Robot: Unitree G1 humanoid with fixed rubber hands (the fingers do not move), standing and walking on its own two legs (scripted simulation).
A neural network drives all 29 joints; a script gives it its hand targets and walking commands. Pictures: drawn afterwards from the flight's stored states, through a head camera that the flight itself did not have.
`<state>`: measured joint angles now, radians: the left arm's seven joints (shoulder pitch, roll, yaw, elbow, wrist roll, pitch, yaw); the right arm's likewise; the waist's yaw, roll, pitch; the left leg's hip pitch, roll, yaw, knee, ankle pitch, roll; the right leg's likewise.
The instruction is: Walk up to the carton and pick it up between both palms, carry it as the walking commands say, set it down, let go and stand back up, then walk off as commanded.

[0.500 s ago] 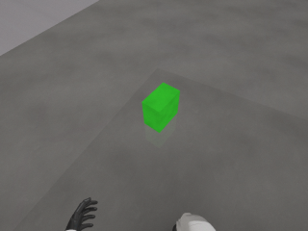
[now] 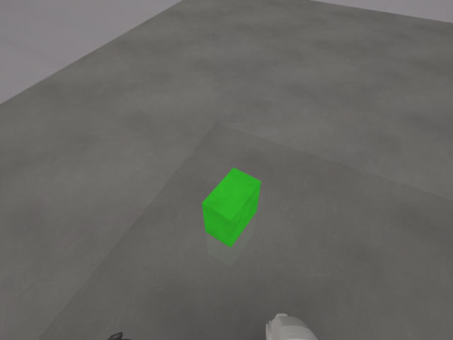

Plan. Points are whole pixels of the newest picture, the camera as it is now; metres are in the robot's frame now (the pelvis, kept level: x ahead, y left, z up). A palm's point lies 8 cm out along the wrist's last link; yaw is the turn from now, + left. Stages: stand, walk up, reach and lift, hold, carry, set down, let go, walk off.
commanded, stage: walk up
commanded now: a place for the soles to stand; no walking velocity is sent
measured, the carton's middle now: (232, 207) +0.78 -0.03 -0.64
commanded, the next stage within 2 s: none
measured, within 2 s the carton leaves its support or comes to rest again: neither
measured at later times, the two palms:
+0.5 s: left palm out of the picture +0.16 +0.24 -0.14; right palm (337, 241) +0.33 -0.24 -0.12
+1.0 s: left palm (156, 220) +0.40 +0.18 -0.10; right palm (352, 229) +0.37 -0.30 -0.13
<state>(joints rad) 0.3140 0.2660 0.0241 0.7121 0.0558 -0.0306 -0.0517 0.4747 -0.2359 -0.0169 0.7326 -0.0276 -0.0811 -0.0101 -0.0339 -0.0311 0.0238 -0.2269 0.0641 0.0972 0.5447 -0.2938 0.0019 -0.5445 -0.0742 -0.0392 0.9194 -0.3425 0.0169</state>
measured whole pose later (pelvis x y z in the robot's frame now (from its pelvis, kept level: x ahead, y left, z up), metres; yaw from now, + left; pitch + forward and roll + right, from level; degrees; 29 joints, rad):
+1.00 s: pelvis +0.27 -0.06 -0.01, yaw +5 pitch -2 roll +0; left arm 0.17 0.21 -0.02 0.74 0.01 -0.01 0.00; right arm 0.27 -0.24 0.01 0.80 -0.01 0.00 0.00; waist -0.03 0.03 0.04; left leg -0.27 0.07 0.00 0.59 -0.28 -0.06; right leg -0.28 -0.02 -0.08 0.60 -0.28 -0.03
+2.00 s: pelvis +0.29 +0.04 -0.01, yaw -2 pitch +0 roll -1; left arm 0.47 0.28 0.08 0.80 0.05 -0.04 0.08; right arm 0.15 -0.31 -0.07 0.67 -0.07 0.05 0.07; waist 0.07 0.05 0.04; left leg -0.45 0.11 -0.02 0.77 -0.36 -0.06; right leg -0.30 -0.08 0.11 0.57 -0.28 0.05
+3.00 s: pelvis +0.40 +0.24 -0.01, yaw -38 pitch -2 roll +0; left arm 0.25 0.25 0.05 0.74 0.03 0.01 -0.04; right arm 0.33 -0.30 -0.04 0.78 -0.03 0.01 -0.02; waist -0.02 0.01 0.07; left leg -0.27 0.15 0.23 0.63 -0.31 -0.02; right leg -0.27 0.02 0.00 0.59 -0.27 -0.02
